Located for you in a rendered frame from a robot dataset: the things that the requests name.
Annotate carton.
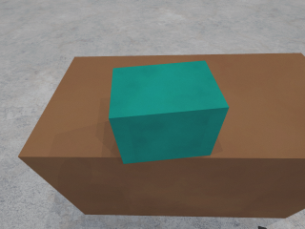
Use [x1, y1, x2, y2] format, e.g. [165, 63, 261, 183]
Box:
[109, 60, 230, 164]

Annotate pedestal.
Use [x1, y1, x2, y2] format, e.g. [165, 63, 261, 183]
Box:
[18, 52, 305, 219]

